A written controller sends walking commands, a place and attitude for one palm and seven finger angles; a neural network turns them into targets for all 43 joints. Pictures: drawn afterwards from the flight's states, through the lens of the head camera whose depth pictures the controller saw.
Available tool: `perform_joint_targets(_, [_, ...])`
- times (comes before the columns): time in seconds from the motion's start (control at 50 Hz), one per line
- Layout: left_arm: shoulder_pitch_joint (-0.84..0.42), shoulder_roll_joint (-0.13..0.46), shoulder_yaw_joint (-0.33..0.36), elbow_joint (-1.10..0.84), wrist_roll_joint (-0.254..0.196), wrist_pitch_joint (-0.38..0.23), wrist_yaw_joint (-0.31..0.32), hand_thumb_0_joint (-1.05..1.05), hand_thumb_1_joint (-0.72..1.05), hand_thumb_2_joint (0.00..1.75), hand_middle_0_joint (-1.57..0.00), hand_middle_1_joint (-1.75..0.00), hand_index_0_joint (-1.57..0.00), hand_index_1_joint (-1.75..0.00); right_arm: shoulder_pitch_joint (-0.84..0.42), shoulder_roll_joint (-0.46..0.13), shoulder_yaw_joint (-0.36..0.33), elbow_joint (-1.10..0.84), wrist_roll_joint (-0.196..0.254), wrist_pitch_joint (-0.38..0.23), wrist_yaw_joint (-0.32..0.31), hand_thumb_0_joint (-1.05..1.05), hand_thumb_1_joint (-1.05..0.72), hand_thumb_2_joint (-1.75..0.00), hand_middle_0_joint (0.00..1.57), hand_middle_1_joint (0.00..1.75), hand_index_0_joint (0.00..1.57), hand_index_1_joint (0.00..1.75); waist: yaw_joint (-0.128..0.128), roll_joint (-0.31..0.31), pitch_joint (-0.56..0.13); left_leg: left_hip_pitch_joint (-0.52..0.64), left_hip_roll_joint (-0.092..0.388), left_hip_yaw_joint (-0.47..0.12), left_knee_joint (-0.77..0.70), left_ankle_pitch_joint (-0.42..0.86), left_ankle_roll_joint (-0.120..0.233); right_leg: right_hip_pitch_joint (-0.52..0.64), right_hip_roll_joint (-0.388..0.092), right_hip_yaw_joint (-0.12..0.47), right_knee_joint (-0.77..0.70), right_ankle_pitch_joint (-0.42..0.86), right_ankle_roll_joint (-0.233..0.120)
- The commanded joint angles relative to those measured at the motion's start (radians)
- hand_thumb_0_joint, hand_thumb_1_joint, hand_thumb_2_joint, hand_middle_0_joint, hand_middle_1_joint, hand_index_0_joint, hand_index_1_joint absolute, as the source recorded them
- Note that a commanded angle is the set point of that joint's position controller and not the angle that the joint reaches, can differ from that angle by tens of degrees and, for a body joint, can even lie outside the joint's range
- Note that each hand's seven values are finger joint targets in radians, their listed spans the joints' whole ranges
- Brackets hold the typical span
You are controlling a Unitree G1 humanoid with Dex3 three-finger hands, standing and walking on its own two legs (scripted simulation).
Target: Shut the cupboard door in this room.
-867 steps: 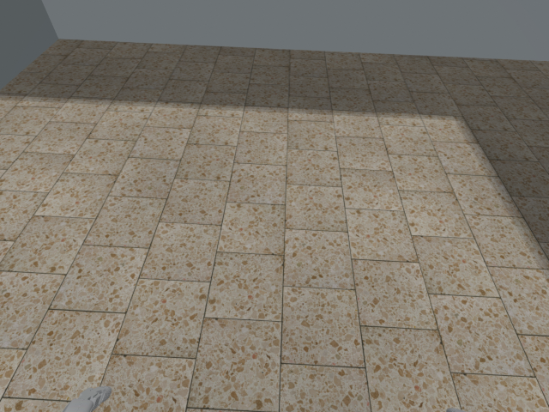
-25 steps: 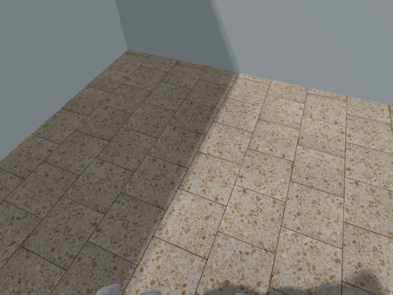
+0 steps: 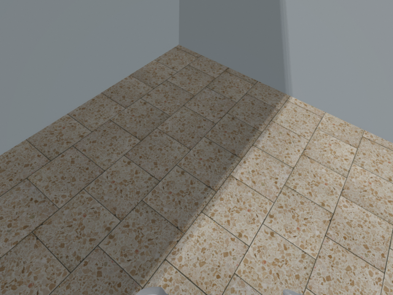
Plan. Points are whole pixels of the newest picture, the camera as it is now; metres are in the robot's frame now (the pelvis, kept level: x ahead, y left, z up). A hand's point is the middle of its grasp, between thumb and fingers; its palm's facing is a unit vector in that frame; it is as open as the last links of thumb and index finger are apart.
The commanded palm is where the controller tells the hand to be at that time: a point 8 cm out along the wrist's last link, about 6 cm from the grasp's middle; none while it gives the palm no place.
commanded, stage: walk to a spot facing it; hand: left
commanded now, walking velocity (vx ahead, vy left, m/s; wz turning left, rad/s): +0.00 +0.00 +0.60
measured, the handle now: out of the picture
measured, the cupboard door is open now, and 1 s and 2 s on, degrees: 81 81 81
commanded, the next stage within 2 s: none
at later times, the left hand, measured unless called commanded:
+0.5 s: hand (130, 292) +0.14 +0.15 -0.13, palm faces +0.26 -0.92 -0.28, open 7.3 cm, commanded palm none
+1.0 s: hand out of the picture -0.06 +0.18 -0.17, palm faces +0.60 -0.76 -0.25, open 7.4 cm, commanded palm none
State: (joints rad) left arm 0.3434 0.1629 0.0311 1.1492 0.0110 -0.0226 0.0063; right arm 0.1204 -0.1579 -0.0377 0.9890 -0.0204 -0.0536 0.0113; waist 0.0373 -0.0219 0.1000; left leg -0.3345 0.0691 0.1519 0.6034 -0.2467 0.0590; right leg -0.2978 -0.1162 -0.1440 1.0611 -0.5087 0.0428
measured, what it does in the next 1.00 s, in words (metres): steps on the spot, turning left: right foot, then left foot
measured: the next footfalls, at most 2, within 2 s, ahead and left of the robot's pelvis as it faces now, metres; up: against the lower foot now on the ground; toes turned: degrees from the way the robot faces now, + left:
right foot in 0.38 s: +0.15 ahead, -0.15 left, +0.00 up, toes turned +6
left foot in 0.84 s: +0.01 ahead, +0.07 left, +0.00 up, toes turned +37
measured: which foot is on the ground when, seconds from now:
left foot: down 0.00-0.38, up 0.40-0.82, down 0.84-1.00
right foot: up 0.00-0.36, down 0.38-0.84, up 0.86-1.00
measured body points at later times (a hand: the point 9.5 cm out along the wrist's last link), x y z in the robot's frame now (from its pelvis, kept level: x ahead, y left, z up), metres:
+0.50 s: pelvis +0.06 -0.06 +0.01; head +0.10 -0.09 +0.45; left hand +0.12 +0.20 -0.11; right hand +0.16 -0.30 -0.16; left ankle +0.02 +0.07 -0.65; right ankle +0.11 -0.15 -0.73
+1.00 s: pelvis +0.03 -0.04 +0.01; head +0.06 +0.02 +0.45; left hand -0.09 +0.22 -0.15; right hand +0.28 -0.18 -0.12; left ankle -0.02 +0.05 -0.73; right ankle +0.10 -0.17 -0.65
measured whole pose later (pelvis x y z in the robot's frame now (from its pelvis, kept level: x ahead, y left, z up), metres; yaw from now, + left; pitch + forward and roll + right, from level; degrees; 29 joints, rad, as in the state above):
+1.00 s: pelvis +0.03 -0.04 +0.01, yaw +35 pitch +0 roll -1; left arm 0.19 0.29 0.08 0.95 0.01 0.07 0.01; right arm 0.11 -0.22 -0.05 0.90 -0.02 0.03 0.01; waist 0.03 -0.04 0.11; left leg -0.26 0.01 0.03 0.54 -0.29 0.03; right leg -0.48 -0.12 -0.10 1.10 -0.45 0.09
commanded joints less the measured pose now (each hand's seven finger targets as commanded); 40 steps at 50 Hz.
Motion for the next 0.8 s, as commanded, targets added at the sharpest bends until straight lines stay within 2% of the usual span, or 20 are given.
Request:
perform_joint_targets(0.0, [-0.066, 0.071, 0.029, -0.122, 0.003, -0.016, 0.001, 0.0, 0.9, 0.9, -0.2, -0.3, -0.2, -0.3, 0.151, -0.183, -0.037, 0.01, 0.005, -0.003, -0.028, 0.0, -0.9, -0.9, 0.2, 0.3, 0.2, 0.3, -0.054, 0.116, -0.112, 0.216, 0.244, -0.262, -0.262, 0.661, 0.099, -0.221, -0.028, 0.094, 0.104, 0.086, 0.032])
perform_joint_targets(0.06, [-0.03, 0.069, 0.042, -0.135, 0.004, 0.012, 0.006, 0.0, 0.9, 0.9, -0.2, -0.3, -0.2, -0.3, 0.126, -0.166, -0.047, -0.012, 0.005, 0.003, -0.024, 0.0, -0.9, -0.9, 0.2, 0.3, 0.2, 0.3, -0.028, 0.131, -0.144, 0.147, 0.192, -0.217, -0.282, 0.589, 0.087, -0.171, -0.011, 0.092, 0.077, 0.169, 0.047])
perform_joint_targets(0.1, [-0.052, 0.08, 0.046, -0.161, 0.003, 0.029, 0.009, 0.0, 0.9, 0.9, -0.2, -0.3, -0.2, -0.3, 0.109, -0.181, -0.051, -0.023, 0.004, 0.014, -0.021, 0.0, -0.9, -0.9, 0.2, 0.3, 0.2, 0.3, -0.022, 0.138, -0.135, 0.125, 0.193, -0.25, -0.302, 0.475, 0.098, -0.189, -0.011, 0.103, 0.049, 0.195, 0.056])
perform_joint_targets(0.18, [-0.166, 0.097, 0.049, -0.234, 0.001, 0.042, 0.01, 0.0, 0.9, 0.9, -0.2, -0.3, -0.2, -0.3, 0.104, -0.203, -0.063, -0.04, -0.003, 0.035, -0.018, 0.0, -0.9, -0.9, 0.2, 0.3, 0.2, 0.3, -0.042, 0.164, -0.093, 0.094, 0.181, -0.315, -0.308, 0.344, 0.11, -0.184, -0.005, 0.113, -0.116, 0.184, 0.064])
perform_joint_targets(0.22, [-0.193, 0.1, 0.047, -0.26, -0.002, 0.042, 0.011, 0.0, 0.9, 0.9, -0.2, -0.3, -0.2, -0.3, 0.096, -0.217, -0.071, -0.048, -0.006, 0.047, -0.016, 0.0, -0.9, -0.9, 0.2, 0.3, 0.2, 0.3, -0.047, 0.178, -0.093, 0.078, 0.172, -0.346, -0.285, 0.321, 0.108, -0.125, 0.018, 0.101, -0.232, 0.152, 0.06])
perform_joint_targets(0.26, [-0.179, 0.105, 0.044, -0.269, -0.005, 0.035, 0.013, 0.0, 0.9, 0.9, -0.2, -0.3, -0.2, -0.3, 0.088, -0.231, -0.076, -0.058, -0.009, 0.057, -0.017, 0.0, -0.9, -0.9, 0.2, 0.3, 0.2, 0.3, -0.041, 0.18, -0.108, 0.081, 0.162, -0.385, -0.237, 0.385, 0.102, -0.055, 0.053, 0.084, -0.34, 0.134, 0.054])
perform_joint_targets(0.3, [-0.129, 0.119, 0.048, -0.267, -0.007, 0.025, 0.016, 0.0, 0.9, 0.9, -0.2, -0.3, -0.2, -0.3, 0.077, -0.234, -0.083, -0.07, -0.006, 0.066, -0.016, 0.0, -0.9, -0.9, 0.2, 0.3, 0.2, 0.3, -0.016, 0.165, -0.127, 0.033, 0.132, -0.401, -0.165, 0.368, 0.071, 0.074, 0.07, 0.075, -0.513, 0.231, 0.047])
perform_joint_targets(0.32, [-0.091, 0.145, 0.052, -0.26, -0.005, 0.015, 0.018, 0.0, 0.9, 0.9, -0.2, -0.3, -0.2, -0.3, 0.072, -0.223, -0.083, -0.077, 0.0, 0.067, -0.013, 0.0, -0.9, -0.9, 0.2, 0.3, 0.2, 0.3, 0.006, 0.109, -0.15, -0.018, 0.082, -0.374, -0.1, 0.276, 0.026, 0.184, 0.042, 0.087, -0.655, 0.337, 0.044])
perform_joint_targets(0.34, [-0.057, 0.234, 0.064, -0.264, 0.011, -0.001, 0.027, 0.0, 0.9, 0.9, -0.2, -0.3, -0.2, -0.3, 0.103, -0.158, -0.075, -0.088, 0.011, 0.067, -0.006, 0.0, -0.9, -0.9, 0.2, 0.3, 0.2, 0.3, 0.014, -0.117, -0.192, -0.164, -0.023, -0.266, 0.091, 0.011, -0.051, 0.348, -0.16, 0.263, -0.768, 0.423, -0.003])
perform_joint_targets(0.36, [-0.036, 0.306, 0.076, -0.27, 0.016, -0.001, 0.031, 0.0, 0.9, 0.9, -0.2, -0.3, -0.2, -0.3, 0.088, -0.124, -0.068, -0.118, 0.008, 0.067, -0.006, 0.0, -0.9, -0.9, 0.2, 0.3, 0.2, 0.3, 0.024, -0.325, -0.185, -0.294, -0.125, -0.152, 0.314, -0.369, -0.106, 0.348, -0.394, 0.452, -0.76, 0.658, -0.119])
perform_joint_targets(0.38, [-0.049, 0.291, 0.068, -0.278, 0.008, 0.003, 0.032, 0.0, 0.9, 0.9, -0.2, -0.3, -0.2, -0.3, 0.071, -0.168, -0.079, -0.12, 0.005, 0.077, -0.007, 0.0, -0.9, -0.9, 0.2, 0.3, 0.2, 0.3, 0.019, -0.206, -0.166, -0.257, -0.08, -0.2, 0.487, -0.365, -0.097, 0.232, -0.412, 0.403, -0.744, 0.695, -0.184])
perform_joint_targets(0.4, [-0.121, 0.24, 0.066, -0.293, 0.007, -0.005, 0.034, 0.0, 0.9, 0.9, -0.2, -0.3, -0.2, -0.3, 0.098, -0.171, -0.081, -0.1, 0.002, 0.091, -0.002, 0.0, -0.9, -0.9, 0.2, 0.3, 0.2, 0.3, -0.019, -0.203, -0.142, -0.241, -0.045, -0.23, 0.566, -0.295, -0.102, 0.155, -0.361, 0.34, -0.767, 0.596, -0.175])
perform_joint_targets(0.42, [-0.178, 0.225, 0.056, -0.31, 0.006, 0.001, 0.033, 0.0, 0.9, 0.9, -0.2, -0.3, -0.2, -0.3, 0.106, -0.158, -0.083, -0.081, 0.001, 0.102, 0.003, 0.0, -0.9, -0.9, 0.2, 0.3, 0.2, 0.3, -0.046, -0.161, -0.107, -0.236, -0.036, -0.206, 0.628, -0.235, -0.111, 0.119, -0.311, 0.287, -0.77, 0.504, -0.158])
perform_joint_targets(0.44, [-0.222, 0.198, 0.047, -0.327, 0.004, 0.007, 0.035, 0.0, 0.9, 0.9, -0.2, -0.3, -0.2, -0.3, 0.118, -0.154, -0.082, -0.074, 0.0, 0.108, 0.009, 0.0, -0.9, -0.9, 0.2, 0.3, 0.2, 0.3, -0.068, -0.125, -0.08, -0.234, -0.021, -0.195, 0.647, -0.177, -0.115, 0.095, -0.267, 0.211, -0.758, 0.506, -0.135])
perform_joint_targets(0.46, [-0.226, 0.181, 0.043, -0.329, 0.006, 0.003, 0.032, 0.0, 0.9, 0.9, -0.2, -0.3, -0.2, -0.3, 0.13, -0.142, -0.076, -0.069, -0.003, 0.111, 0.013, 0.0, -0.9, -0.9, 0.2, 0.3, 0.2, 0.3, -0.073, -0.134, -0.085, -0.231, -0.02, -0.179, 0.654, -0.138, -0.123, 0.099, -0.237, 0.148, -0.748, 0.536, -0.122])
perform_joint_targets(0.52, [-0.176, 0.182, 0.041, -0.319, 0.006, 0.002, 0.03, 0.0, 0.9, 0.9, -0.2, -0.3, -0.2, -0.3, 0.11, -0.148, -0.073, -0.075, -0.001, 0.119, 0.017, 0.0, -0.9, -0.9, 0.2, 0.3, 0.2, 0.3, -0.052, -0.171, -0.101, -0.241, -0.016, -0.157, 0.628, -0.101, -0.141, 0.155, -0.226, 0.083, -0.747, 0.545, -0.123])
perform_joint_targets(0.58, [-0.136, 0.207, 0.049, -0.305, 0.012, 0.008, 0.03, 0.0, 0.9, 0.9, -0.2, -0.3, -0.2, -0.3, 0.046, -0.147, -0.068, -0.096, 0.001, 0.123, 0.02, 0.0, -0.9, -0.9, 0.2, 0.3, 0.2, 0.3, -0.028, -0.15, -0.094, -0.217, -0.008, -0.129, 0.523, -0.128, -0.149, 0.171, -0.248, 0.061, -0.75, 0.518, -0.14])
perform_joint_targets(0.7, [-0.086, 0.257, 0.067, -0.28, 0.021, 0.019, 0.026, 0.0, 0.9, 0.9, -0.2, -0.3, -0.2, -0.3, -0.033, -0.139, -0.048, -0.131, 0.01, 0.105, 0.02, 0.0, -0.9, -0.9, 0.2, 0.3, 0.2, 0.3, 0.01, -0.175, -0.136, -0.115, -0.012, -0.063, 0.225, -0.203, -0.131, 0.235, -0.29, 0.023, -0.678, 0.626, -0.167])
perform_joint_targets(0.74, [-0.085, 0.274, 0.074, -0.272, 0.021, 0.023, 0.023, 0.0, 0.9, 0.9, -0.2, -0.3, -0.2, -0.3, -0.019, -0.143, -0.046, -0.136, 0.013, 0.095, 0.018, 0.0, -0.9, -0.9, 0.2, 0.3, 0.2, 0.3, 0.006, -0.182, -0.164, -0.057, -0.014, -0.05, 0.105, -0.196, -0.118, 0.253, -0.304, 0.007, -0.62, 0.654, -0.159])
perform_joint_targets(0.78, [-0.091, 0.276, 0.079, -0.27, 0.013, 0.029, 0.017, 0.0, 0.9, 0.9, -0.2, -0.3, -0.2, -0.3, 0.035, -0.164, -0.05, -0.128, 0.009, 0.085, 0.016, 0.0, -0.9, -0.9, 0.2, 0.3, 0.2, 0.3, -0.029, -0.136, -0.197, 0.074, -0.029, -0.028, -0.082, -0.046, -0.106, 0.202, -0.277, -0.049, -0.518, 0.616, -0.105])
